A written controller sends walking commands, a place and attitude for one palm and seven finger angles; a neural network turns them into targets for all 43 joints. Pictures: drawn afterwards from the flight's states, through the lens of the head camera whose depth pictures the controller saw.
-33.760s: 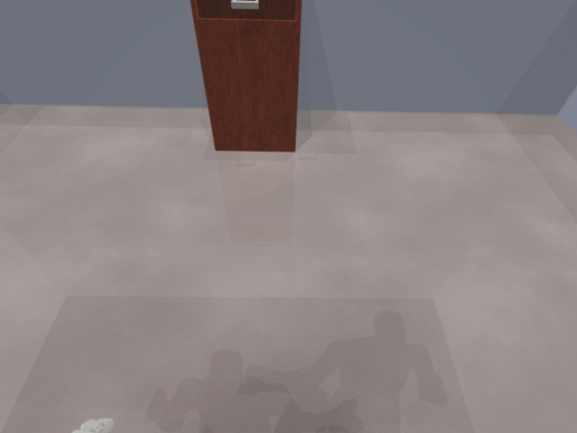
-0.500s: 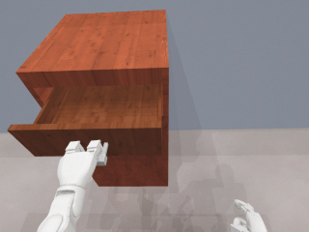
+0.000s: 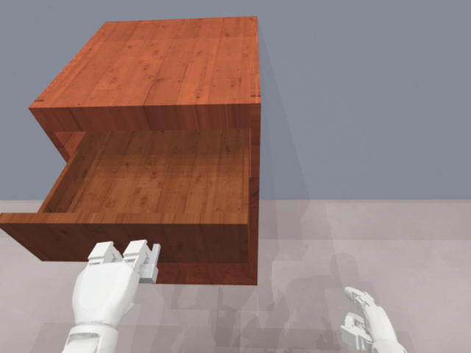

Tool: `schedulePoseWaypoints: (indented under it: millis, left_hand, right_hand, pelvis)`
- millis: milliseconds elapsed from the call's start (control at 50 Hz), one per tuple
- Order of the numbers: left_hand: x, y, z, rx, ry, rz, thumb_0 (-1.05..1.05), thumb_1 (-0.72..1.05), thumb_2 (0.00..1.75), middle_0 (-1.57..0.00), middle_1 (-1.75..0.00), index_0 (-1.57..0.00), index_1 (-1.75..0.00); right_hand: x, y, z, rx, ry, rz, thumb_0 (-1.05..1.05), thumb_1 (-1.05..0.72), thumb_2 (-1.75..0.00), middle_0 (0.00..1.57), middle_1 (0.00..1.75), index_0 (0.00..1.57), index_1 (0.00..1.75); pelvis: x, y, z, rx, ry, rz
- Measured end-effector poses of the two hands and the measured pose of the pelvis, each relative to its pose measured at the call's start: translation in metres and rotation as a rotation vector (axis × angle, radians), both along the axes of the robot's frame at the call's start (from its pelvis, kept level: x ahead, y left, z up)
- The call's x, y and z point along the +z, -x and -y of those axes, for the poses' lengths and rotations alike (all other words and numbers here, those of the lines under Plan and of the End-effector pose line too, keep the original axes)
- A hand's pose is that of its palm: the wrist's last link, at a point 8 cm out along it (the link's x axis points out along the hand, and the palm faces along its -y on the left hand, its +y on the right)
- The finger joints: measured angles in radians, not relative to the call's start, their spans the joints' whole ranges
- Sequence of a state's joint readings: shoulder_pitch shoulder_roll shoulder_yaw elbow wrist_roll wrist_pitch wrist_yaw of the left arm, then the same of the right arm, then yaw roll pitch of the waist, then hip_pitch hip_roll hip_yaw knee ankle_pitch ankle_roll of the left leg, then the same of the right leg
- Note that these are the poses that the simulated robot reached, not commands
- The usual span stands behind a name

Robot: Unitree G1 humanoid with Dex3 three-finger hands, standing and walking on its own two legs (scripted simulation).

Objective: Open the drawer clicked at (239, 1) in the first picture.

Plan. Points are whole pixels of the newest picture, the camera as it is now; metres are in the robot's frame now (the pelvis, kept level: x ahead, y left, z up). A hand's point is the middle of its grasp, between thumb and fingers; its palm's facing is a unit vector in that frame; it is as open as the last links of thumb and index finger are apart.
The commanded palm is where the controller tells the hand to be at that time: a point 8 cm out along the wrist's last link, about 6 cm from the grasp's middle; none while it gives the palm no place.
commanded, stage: pull the drawer open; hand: left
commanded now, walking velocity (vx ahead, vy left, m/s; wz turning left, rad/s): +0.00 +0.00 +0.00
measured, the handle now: (126, 261) +0.26 +0.21 +0.03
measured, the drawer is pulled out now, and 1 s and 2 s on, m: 0.22 0.30 0.29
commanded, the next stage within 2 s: open the thumb to release the handle in 0.90 s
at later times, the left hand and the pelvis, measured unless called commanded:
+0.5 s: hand (116, 328) +0.16 +0.20 +0.01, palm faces -0.01 -0.12 -0.99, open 5.8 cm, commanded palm +0.11 +0.20 +0.07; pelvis -0.01 -0.01 -0.01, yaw +0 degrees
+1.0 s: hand out of the picture +0.13 +0.20 +0.01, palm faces -0.01 -0.13 -0.99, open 5.8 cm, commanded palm +0.10 +0.21 +0.07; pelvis -0.01 +0.00 -0.02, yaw -2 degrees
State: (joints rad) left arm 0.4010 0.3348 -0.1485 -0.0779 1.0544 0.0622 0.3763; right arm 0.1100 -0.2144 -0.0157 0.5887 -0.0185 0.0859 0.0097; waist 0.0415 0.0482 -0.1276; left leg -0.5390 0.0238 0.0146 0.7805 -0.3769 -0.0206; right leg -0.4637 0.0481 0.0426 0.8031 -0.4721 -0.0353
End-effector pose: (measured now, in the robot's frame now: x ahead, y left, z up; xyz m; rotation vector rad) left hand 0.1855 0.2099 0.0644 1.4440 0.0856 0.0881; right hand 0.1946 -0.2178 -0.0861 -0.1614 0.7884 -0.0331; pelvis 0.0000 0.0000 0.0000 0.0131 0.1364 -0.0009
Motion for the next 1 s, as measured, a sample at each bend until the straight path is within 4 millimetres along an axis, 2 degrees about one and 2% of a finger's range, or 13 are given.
schedulePoseWaypoints:
  millis: [500,720,1000]
  left_hand:
    - [0.001,0.046,0.003,0.01,-0.003,-0.02,0.05,0.69,0.77,-0.3,-1.34,-0.41,-1.35]
    - [0.002,0.075,0.004,0.01,0.0,-0.029,0.05,0.7,0.75,-0.3,-1.33,-0.41,-1.35]
    - [0.003,0.079,0.003,-0.011,0.009,-0.021,0.05,0.69,0.74,-0.29,-1.34,-0.41,-1.35]
  right_hand:
    - [-0.006,0.006,0.002,0.044,-0.023,0.02,0.01,-0.91,-0.9,0.2,0.3,0.2,0.3]
    - [-0.008,0.008,0.003,0.069,-0.029,0.037,0.01,-0.91,-0.9,0.2,0.3,0.2,0.3]
    - [-0.009,0.01,-0.002,0.059,-0.053,0.044,0.01,-0.91,-0.9,0.2,0.3,0.2,0.3]
  pelvis:
    - [-0.007,0.006,0.007,-0.003,-0.004,0.001]
    - [-0.014,0.009,0.006,-0.011,-0.004,-0.01]
    - [-0.018,0.008,0.003,-0.027,-0.004,-0.028]
